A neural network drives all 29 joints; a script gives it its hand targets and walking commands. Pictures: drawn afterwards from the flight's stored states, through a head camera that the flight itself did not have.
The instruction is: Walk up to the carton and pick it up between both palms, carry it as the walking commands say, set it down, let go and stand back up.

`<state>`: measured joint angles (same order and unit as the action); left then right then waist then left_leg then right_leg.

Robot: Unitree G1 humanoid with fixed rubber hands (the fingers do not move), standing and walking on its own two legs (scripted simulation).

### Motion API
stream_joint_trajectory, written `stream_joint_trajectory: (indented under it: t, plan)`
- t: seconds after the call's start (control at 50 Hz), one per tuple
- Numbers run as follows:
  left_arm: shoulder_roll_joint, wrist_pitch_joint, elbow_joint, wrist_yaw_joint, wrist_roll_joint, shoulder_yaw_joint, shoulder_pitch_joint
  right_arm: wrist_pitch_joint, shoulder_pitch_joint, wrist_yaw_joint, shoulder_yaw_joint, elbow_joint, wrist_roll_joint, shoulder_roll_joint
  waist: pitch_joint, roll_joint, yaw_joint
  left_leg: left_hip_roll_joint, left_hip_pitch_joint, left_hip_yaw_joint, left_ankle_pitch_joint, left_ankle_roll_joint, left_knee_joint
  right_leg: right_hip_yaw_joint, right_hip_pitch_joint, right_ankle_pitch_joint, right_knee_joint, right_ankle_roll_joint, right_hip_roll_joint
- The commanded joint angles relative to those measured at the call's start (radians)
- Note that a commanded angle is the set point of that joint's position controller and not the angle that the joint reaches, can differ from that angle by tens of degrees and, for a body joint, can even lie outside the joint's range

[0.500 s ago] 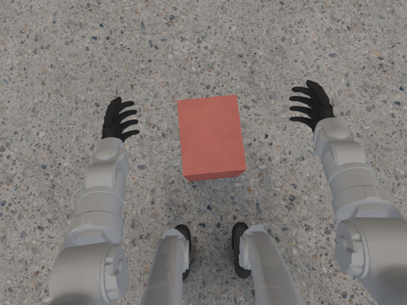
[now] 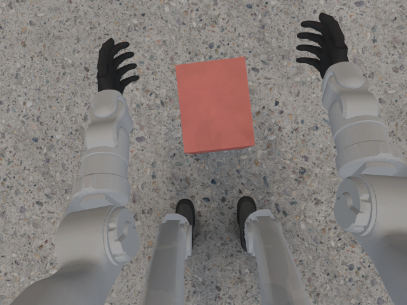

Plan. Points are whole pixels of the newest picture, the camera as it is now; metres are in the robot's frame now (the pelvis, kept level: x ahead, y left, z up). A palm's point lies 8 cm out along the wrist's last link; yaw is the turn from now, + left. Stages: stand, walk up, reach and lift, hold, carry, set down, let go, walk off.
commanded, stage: reach and lift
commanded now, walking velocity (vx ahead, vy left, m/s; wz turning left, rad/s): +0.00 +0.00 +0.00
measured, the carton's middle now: (214, 112) +0.51 -0.01 -0.52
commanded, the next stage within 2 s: none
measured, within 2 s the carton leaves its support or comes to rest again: neither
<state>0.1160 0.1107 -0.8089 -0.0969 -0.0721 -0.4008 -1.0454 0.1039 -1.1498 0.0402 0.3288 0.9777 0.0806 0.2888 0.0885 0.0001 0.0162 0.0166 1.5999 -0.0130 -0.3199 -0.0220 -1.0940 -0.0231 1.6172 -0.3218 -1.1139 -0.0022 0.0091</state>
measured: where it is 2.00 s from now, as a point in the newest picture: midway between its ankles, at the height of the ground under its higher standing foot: (216, 234)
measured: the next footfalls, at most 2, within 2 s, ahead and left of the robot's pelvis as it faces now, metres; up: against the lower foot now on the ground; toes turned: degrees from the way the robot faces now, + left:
none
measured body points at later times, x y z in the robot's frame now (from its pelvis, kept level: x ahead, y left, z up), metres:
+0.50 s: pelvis -0.03 +0.00 -0.15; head +0.31 -0.02 +0.15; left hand +0.51 +0.18 -0.28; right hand +0.53 -0.21 -0.28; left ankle +0.07 +0.13 -0.61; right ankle +0.07 -0.11 -0.61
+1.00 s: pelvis -0.04 +0.00 -0.25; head +0.32 -0.02 +0.01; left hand +0.50 +0.18 -0.42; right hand +0.52 -0.20 -0.42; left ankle +0.07 +0.13 -0.61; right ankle +0.07 -0.11 -0.61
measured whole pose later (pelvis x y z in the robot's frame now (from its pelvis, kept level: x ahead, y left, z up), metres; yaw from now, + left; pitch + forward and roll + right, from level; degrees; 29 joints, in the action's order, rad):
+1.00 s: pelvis -0.04 +0.00 -0.25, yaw +1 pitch +42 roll +2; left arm 0.28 0.07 -1.06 -0.16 0.18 -0.19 -1.38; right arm 0.08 -1.47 -0.07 0.07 1.17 -0.18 0.43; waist -0.25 0.02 0.01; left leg 0.06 2.25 -0.02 -0.55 -0.05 -2.07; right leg -0.03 2.28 -0.55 -2.09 0.01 0.04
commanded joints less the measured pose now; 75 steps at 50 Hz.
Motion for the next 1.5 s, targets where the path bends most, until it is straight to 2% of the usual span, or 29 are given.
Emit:
stream_joint_trajectory:
  t: [0.0,0.12,0.26,0.4,0.6,0.86,1.08,1.16,1.22,1.3,1.38,1.48]
  plan:
    - [0.081,-0.015,0.086,-0.001,-0.008,-0.006,-0.2,-0.016,-0.242,0.003,0.006,-0.078,-0.001,0.097,0.909,-0.046,0.0,0.07,-0.373,0.054,0.31,-0.042,-0.023,0.027,-0.51,0.356,-0.027,0.039,0.058]
    - [0.103,-0.008,0.068,-0.013,0.009,0.009,-0.246,-0.007,-0.283,-0.012,-0.008,-0.057,-0.018,0.12,0.938,-0.047,-0.002,0.083,-0.276,0.077,0.237,-0.048,-0.166,0.043,-0.386,0.276,-0.169,0.047,0.066]
    - [0.149,0.003,0.085,-0.039,0.068,0.067,-0.315,0.006,-0.354,-0.044,-0.055,-0.087,-0.069,0.17,1.05,-0.039,-0.011,0.09,-0.208,0.096,0.199,-0.052,-0.346,0.065,-0.308,0.238,-0.339,0.049,0.069]
    - [0.203,0.018,0.078,-0.055,0.128,0.103,-0.371,0.031,-0.423,-0.07,-0.127,-0.106,-0.132,0.191,1.082,-0.065,0.006,0.084,-0.099,0.115,0.119,-0.045,-0.479,0.064,-0.277,0.176,-0.465,0.052,0.063]
    - [0.233,0.004,-0.029,-0.059,0.173,0.129,-0.458,0.018,-0.502,-0.093,-0.166,-0.005,-0.169,0.217,0.959,-0.065,0.0,0.068,0.029,0.112,0.039,-0.038,-0.63,0.06,-0.128,0.086,-0.606,0.047,0.046]
    - [0.275,-0.044,-0.124,-0.062,0.229,0.182,-0.546,-0.032,-0.578,-0.107,-0.23,0.081,-0.242,0.252,0.903,-0.056,0.002,0.049,0.072,0.091,0.068,-0.037,-0.808,0.04,-0.039,0.097,-0.776,0.04,0.019]
    - [0.295,-0.081,-0.205,-0.055,0.282,0.245,-0.612,-0.073,-0.63,-0.105,-0.281,0.151,-0.299,0.273,0.815,-0.043,-0.002,0.032,0.112,0.065,0.08,-0.044,-0.924,0.017,0.035,0.097,-0.894,0.032,-0.001]
    - [0.31,-0.088,-0.163,-0.065,0.297,0.265,-0.653,-0.083,-0.685,-0.113,-0.283,0.103,-0.308,0.306,0.863,-0.029,-0.009,0.033,0.073,0.059,0.096,-0.043,-0.941,0.019,0.01,0.111,-0.915,0.025,-0.001]
    - [0.313,-0.089,-0.17,-0.068,0.302,0.269,-0.634,-0.081,-0.646,-0.117,-0.285,0.129,-0.307,0.298,0.85,-0.033,-0.013,0.032,0.08,0.062,0.109,-0.043,-0.957,0.017,-0.005,0.128,-0.928,0.026,0.001]
    - [0.302,-0.088,-0.21,-0.063,0.301,0.267,-0.595,-0.079,-0.605,-0.112,-0.293,0.162,-0.314,0.273,0.791,-0.035,-0.003,0.031,0.112,0.062,0.094,-0.038,-0.959,0.014,0.023,0.11,-0.931,0.029,0.0]
    - [0.294,-0.087,-0.227,-0.06,0.301,0.264,-0.585,-0.08,-0.602,-0.108,-0.299,0.167,-0.319,0.265,0.759,-0.037,0.003,0.03,0.131,0.062,0.077,-0.034,-0.955,0.015,0.052,0.089,-0.929,0.031,0.0]
    - [0.283,-0.086,-0.224,-0.058,0.308,0.27,-0.609,-0.079,-0.622,-0.107,-0.299,0.162,-0.319,0.263,0.751,-0.036,-0.004,0.032,0.131,0.061,0.059,-0.032,-0.948,0.017,0.062,0.07,-0.923,0.028,-0.001]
